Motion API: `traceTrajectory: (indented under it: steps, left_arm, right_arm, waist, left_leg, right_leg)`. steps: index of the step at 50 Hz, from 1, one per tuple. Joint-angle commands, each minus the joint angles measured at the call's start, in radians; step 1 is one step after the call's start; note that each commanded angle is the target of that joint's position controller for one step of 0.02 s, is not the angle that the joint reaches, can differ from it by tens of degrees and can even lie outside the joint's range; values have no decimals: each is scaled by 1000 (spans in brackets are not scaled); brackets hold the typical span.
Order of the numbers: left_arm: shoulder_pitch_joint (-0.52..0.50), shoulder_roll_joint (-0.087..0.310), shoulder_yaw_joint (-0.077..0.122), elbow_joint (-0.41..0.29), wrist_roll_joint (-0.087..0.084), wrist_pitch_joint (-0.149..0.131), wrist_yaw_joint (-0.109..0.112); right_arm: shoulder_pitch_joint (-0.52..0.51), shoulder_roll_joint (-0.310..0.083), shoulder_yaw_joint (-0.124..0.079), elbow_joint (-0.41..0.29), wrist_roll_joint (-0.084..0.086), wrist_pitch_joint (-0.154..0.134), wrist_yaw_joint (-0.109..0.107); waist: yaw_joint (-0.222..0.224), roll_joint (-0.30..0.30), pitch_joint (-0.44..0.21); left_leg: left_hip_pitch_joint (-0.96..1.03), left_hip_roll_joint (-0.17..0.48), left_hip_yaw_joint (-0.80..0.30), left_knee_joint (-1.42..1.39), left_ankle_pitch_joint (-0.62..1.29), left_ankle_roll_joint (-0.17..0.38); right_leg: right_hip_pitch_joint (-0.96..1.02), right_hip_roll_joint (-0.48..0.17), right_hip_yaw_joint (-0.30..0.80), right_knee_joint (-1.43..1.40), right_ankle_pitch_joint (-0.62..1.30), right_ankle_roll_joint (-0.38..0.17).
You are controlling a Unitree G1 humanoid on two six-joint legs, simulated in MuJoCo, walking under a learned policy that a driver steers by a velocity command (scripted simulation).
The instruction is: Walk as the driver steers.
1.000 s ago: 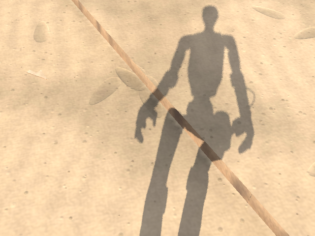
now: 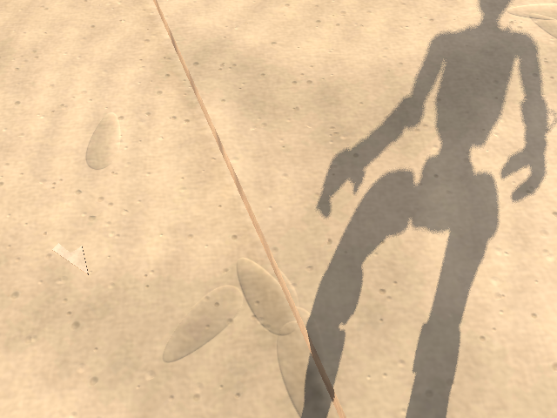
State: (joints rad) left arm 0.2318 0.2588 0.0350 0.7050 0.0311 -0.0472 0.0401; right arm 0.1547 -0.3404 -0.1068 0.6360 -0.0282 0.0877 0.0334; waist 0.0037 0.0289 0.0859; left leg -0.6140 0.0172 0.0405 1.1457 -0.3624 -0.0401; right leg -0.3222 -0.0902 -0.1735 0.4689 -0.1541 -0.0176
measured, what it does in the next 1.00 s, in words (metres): steps on the spot: left foot, then right foot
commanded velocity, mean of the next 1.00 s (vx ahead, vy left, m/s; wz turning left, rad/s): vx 0.03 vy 0.00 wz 0.29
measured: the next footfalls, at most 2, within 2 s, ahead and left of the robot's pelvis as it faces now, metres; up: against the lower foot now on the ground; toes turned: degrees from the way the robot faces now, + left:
left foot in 0.16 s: +0.07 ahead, +0.14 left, +0.00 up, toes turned +17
right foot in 0.60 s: +0.18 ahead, -0.05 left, +0.00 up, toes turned +30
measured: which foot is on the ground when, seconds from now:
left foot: up 0.00-0.14, down 0.16-1.00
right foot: down 0.00-0.16, up 0.18-0.58, down 0.60-0.84, up 0.86-1.00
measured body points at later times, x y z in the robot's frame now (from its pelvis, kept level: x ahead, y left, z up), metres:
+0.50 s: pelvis +0.04 +0.04 +0.00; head +0.07 +0.08 +0.45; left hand +0.09 +0.37 -0.09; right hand +0.33 -0.14 -0.06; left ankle +0.03 +0.13 -0.74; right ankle +0.16 -0.08 -0.70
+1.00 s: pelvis +0.06 +0.03 +0.00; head +0.10 +0.03 +0.45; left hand +0.17 +0.35 -0.08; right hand +0.26 -0.22 -0.10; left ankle +0.03 +0.13 -0.74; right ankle +0.08 -0.09 -0.67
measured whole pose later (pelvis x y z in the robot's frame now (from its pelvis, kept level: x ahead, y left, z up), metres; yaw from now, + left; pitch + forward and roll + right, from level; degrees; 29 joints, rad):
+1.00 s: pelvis +0.06 +0.03 +0.00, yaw +12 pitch +2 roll +1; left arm 0.15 0.33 0.11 0.63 -0.03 0.05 0.00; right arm 0.19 -0.27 -0.09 0.64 -0.02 0.00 -0.04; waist -0.02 -0.01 0.04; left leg -0.26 0.00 0.11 0.49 -0.27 0.03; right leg -0.57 -0.03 0.02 1.11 -0.43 0.07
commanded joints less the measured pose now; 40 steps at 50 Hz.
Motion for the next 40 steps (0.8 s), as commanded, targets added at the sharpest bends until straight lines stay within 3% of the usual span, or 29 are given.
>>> traceTrajectory:
  steps: [1,5,6,7,8,9,10,11,12,13,14,16,17,20,26,28,29,30,31,32,33,34,36,38,40]
  left_arm:
    - [-53,117,34,-86,6,-9,-5]
    - [6,176,66,-84,1,14,-29]
    - [-61,253,101,-87,-47,23,-14]
    - [-70,240,100,-88,-56,31,-7]
    - [-27,203,96,-65,-56,37,-8]
    - [27,149,87,-55,-39,43,-12]
    - [-47,108,69,-154,-11,38,-5]
    - [-135,160,87,-153,-19,27,-1]
    - [-154,166,89,-152,-41,23,2]
    - [-142,157,92,-129,-36,20,14]
    - [-134,173,98,-126,-18,22,23]
    - [-109,159,99,-110,-8,21,14]
    - [-100,142,94,-100,-13,19,7]
    - [-124,102,76,-89,-24,18,-4]
    - [-144,118,69,-81,-33,23,-30]
    - [-125,107,60,-78,-33,18,-41]
    - [-104,73,48,-72,-27,12,-50]
    - [-117,55,36,-75,-9,8,-57]
    - [-154,125,45,-100,2,10,-55]
    - [-222,130,44,-94,7,12,-51]
    - [-232,120,50,-120,-13,15,-50]
    - [-194,146,60,-118,-27,18,-50]
    - [-154,210,84,-125,-49,21,-43]
    - [-129,194,88,-134,-54,29,-30]
    - [-133,173,88,-154,-59,42,-24]
  right_arm:
    - [62,14,15,-76,7,13,21]
    - [-29,-15,9,-119,26,15,28]
    - [-65,-38,-9,-131,86,14,13]
    - [-44,-40,-12,-135,83,10,5]
    - [4,-66,-26,-123,70,5,-9]
    - [91,-180,-64,-110,63,-5,-32]
    - [92,-312,-84,-126,19,-20,-39]
    - [104,-235,-67,-142,4,-51,-29]
    - [79,-218,-50,-132,4,-75,-29]
    - [25,-190,-46,-140,29,-82,-38]
    - [-36,-153,-33,-151,50,-75,-47]
    - [-79,-133,-24,-169,40,-60,-61]
    - [-72,-134,-26,-168,37,-58,-66]
    - [-53,-150,-33,-158,48,-55,-74]
    - [-39,-125,-14,-139,28,-50,-53]
    - [-40,-69,13,-129,22,-56,-47]
    - [-53,-14,37,-121,19,-62,-45]
    - [6,39,54,-90,4,-71,-43]
    - [86,38,52,-75,-23,-84,-42]
    - [128,8,39,-75,-20,-90,-40]
    - [49,-57,22,-78,-14,-93,-45]
    - [-11,-81,9,-91,-4,-93,-50]
    - [-24,-56,4,-107,3,-87,-59]
    - [0,-20,5,-100,12,-91,-57]
    - [28,-7,-2,-87,14,-94,-54]
  waist:
    - [-45,-194,-172]
    - [7,-219,-154]
    - [-6,-175,-145]
    - [-23,-163,-147]
    - [-33,-103,-158]
    - [-41,150,-163]
    - [-27,434,-199]
    - [-104,233,-264]
    - [-68,166,-215]
    - [-31,89,-171]
    - [0,79,-162]
    - [31,87,-200]
    - [32,70,-218]
    - [18,58,-235]
    - [-26,133,-238]
    - [-20,137,-242]
    - [9,122,-241]
    - [-7,82,-238]
    - [-80,-63,-220]
    - [-155,-221,-179]
    - [-94,-206,-133]
    - [-55,-178,-120]
    - [-44,-179,-110]
    - [-39,-190,-132]
    - [-37,-155,-157]
  left_leg:
    - [163,50,-9,-164,86,19]
    - [277,7,85,-373,6,38]
    - [261,28,74,-432,75,40]
    - [306,16,77,-513,88,55]
    - [385,-4,50,-593,159,84]
    - [543,112,-178,-720,551,160]
    - [642,338,-620,-767,660,394]
    - [627,350,-613,-795,621,438]
    - [592,311,-521,-792,573,385]
    - [553,250,-449,-780,539,323]
    - [522,225,-417,-767,536,285]
    - [450,177,-387,-756,575,272]
    - [447,161,-385,-750,576,271]
    - [451,134,-405,-729,500,260]
    - [391,141,-457,-685,447,256]
    - [374,145,-451,-659,457,244]
    - [333,120,-419,-655,383,209]
    - [303,72,-373,-656,237,153]
    - [273,-21,-276,-563,21,95]
    - [365,-49,-195,-601,-19,49]
    - [380,-51,-168,-599,30,34]
    - [374,-60,-148,-578,48,42]
    - [350,-66,-118,-558,59,58]
    - [338,-71,-101,-556,45,67]
    - [378,-50,-110,-591,63,85]
  right_leg:
    - [43,-259,97,-135,255,-128]
    - [72,-291,30,-64,127,-71]
    - [83,-294,59,-67,78,-80]
    - [82,-295,45,-20,51,-56]
    - [52,-255,6,76,-7,-17]
    - [-116,-133,-97,384,-219,65]
    - [-472,46,-17,723,-547,145]
    - [-500,54,188,898,-533,130]
    - [-526,55,232,874,-433,94]
    - [-521,42,249,815,-340,79]
    - [-509,36,261,749,-271,77]
    - [-398,68,258,711,-203,80]
    - [-373,87,260,662,-181,84]
    - [-326,122,271,455,-138,97]
    - [-152,106,252,278,-167,82]
    - [-53,74,237,184,-145,59]
    - [63,59,232,36,-28,42]
    - [160,32,279,-57,123,21]
    - [178,-70,419,-63,313,-30]
    - [19,-111,488,-81,204,-125]
    - [-37,-67,490,-99,73,-123]
    - [-40,-50,492,-102,19,-102]
    - [-33,-54,552,-90,19,-109]
    - [-10,-51,586,-61,66,-128]
    - [-42,-18,581,-12,76,-118]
